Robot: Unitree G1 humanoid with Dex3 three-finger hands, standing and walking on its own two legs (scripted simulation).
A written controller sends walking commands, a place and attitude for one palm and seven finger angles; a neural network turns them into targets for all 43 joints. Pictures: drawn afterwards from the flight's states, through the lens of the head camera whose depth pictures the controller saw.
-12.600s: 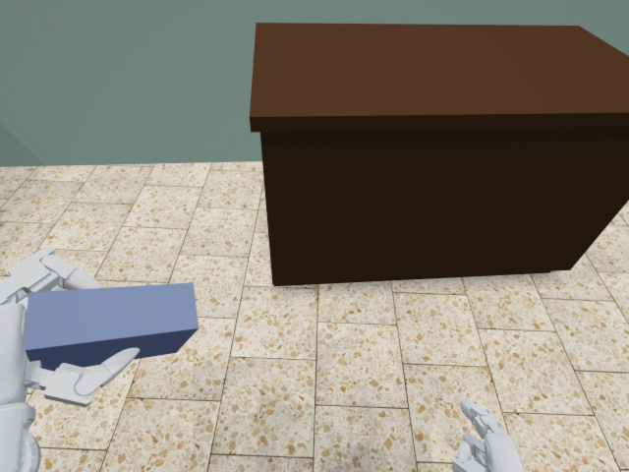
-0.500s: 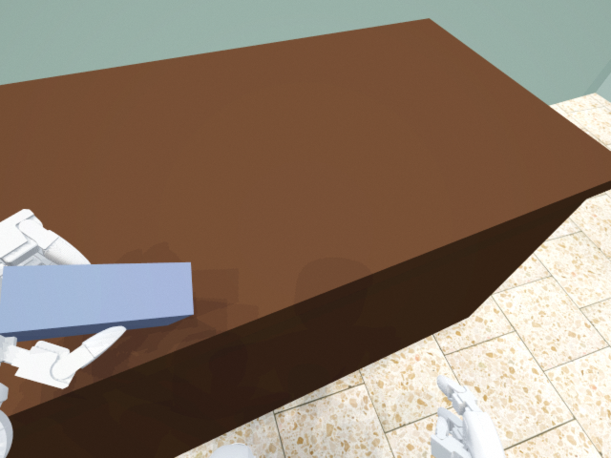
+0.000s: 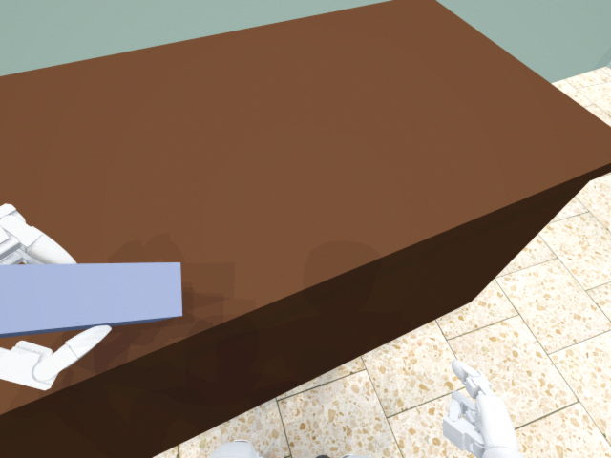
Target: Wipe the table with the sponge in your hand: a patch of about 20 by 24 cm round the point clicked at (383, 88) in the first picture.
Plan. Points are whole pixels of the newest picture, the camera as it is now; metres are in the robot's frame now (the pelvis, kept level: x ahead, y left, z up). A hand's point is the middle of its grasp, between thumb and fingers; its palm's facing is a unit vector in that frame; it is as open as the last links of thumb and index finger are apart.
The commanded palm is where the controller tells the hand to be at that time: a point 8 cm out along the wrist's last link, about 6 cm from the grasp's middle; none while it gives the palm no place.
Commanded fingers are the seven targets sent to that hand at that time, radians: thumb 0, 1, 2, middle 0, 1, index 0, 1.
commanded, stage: shuffle to correct the standing spot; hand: left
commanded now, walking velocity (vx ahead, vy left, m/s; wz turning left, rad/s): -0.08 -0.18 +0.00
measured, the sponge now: (116, 298) +0.24 +0.19 +0.15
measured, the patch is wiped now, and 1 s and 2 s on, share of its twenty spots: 0.00 0.00 0.00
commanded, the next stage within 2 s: come to a stop and stand still in 1.28 s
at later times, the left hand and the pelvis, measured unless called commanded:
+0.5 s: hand (61, 291) +0.23 +0.23 +0.18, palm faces +0.30 -0.86 -0.42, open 9.2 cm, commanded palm +0.17 +0.28 +0.19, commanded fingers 0.00 0.10 1.30 -1.20 -1.60 -1.20 -1.60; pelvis +0.01 +0.00 +0.00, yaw -1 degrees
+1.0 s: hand (15, 327) +0.20 +0.25 +0.17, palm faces +0.35 -0.82 -0.45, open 9.2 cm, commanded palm +0.14 +0.29 +0.19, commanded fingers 0.00 0.10 1.30 -1.20 -1.60 -1.20 -1.60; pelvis -0.02 +0.01 +0.01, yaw +0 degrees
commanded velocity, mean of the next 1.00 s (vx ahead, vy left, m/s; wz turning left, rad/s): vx -0.16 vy -0.18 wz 0.00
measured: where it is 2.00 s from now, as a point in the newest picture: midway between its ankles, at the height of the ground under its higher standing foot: outside the picture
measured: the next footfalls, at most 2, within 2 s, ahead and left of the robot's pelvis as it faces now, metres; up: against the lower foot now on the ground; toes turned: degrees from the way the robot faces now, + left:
none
